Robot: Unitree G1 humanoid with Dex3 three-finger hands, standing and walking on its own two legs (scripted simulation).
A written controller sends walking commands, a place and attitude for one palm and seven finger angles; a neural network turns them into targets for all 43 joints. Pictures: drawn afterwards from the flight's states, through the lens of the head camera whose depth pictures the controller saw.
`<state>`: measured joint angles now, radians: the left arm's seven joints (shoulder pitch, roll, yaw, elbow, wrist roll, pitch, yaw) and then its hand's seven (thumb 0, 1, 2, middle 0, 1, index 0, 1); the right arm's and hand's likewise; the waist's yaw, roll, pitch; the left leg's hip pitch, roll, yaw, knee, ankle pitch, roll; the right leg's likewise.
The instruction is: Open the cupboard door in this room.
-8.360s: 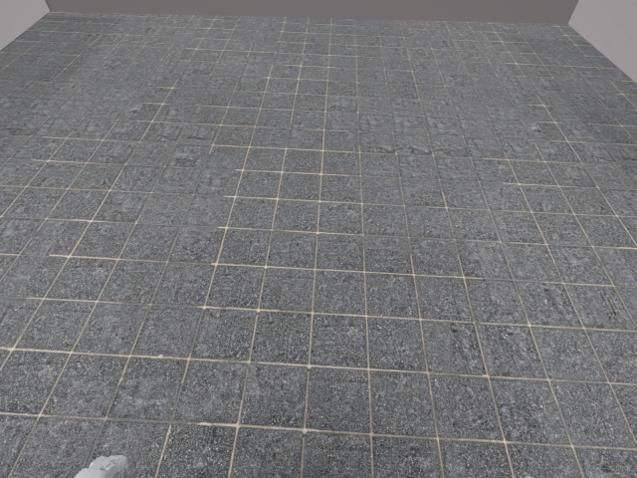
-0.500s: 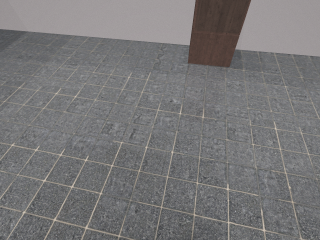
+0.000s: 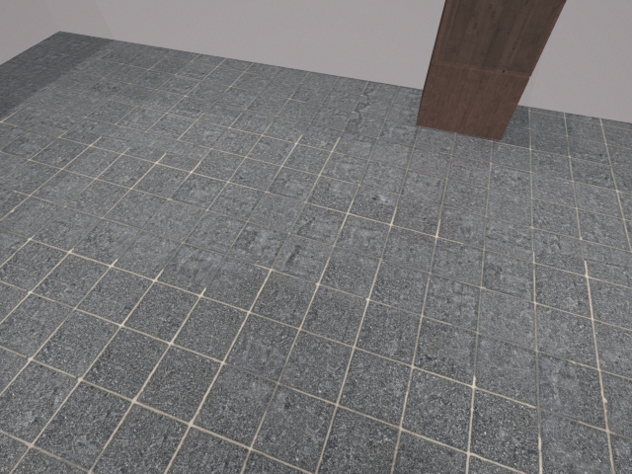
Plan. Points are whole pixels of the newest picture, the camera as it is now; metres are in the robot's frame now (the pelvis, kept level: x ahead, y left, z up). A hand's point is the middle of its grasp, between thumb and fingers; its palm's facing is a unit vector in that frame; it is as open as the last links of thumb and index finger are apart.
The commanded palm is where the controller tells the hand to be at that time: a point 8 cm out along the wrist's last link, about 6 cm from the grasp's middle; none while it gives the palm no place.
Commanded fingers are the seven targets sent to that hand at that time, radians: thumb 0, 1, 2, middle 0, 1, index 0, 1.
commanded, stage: turn or walk to find it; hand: left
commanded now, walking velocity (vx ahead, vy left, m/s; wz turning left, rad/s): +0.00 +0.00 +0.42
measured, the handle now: out of the picture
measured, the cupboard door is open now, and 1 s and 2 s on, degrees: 0 0 0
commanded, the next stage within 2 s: stand and wait in 0.06 s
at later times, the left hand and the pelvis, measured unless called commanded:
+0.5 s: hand out of the picture -0.03 +0.15 -0.18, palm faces +0.09 -0.98 -0.17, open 7.4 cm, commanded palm none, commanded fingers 0.00 0.90 0.90 -0.20 -0.30 -0.20 -0.30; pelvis +0.00 -0.02 +0.00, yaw +3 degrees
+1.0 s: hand out of the picture +0.02 +0.18 -0.18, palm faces +0.07 -0.97 -0.22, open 7.4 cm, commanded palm none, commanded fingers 0.00 0.90 0.90 -0.20 -0.30 -0.20 -0.30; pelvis -0.01 -0.01 +0.00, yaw +3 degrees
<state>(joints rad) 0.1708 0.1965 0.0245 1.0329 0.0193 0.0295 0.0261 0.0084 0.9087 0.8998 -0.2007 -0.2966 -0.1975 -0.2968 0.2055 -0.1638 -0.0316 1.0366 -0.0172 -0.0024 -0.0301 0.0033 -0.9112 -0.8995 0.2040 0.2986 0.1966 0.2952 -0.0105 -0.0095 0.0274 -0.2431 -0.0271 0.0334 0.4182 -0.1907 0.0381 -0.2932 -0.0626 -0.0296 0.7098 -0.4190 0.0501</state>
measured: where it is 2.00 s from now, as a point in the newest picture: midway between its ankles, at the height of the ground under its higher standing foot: outside the picture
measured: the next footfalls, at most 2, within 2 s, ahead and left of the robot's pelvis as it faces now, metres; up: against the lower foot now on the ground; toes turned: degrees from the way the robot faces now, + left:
right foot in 0.06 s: +0.01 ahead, -0.14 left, +0.00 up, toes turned -3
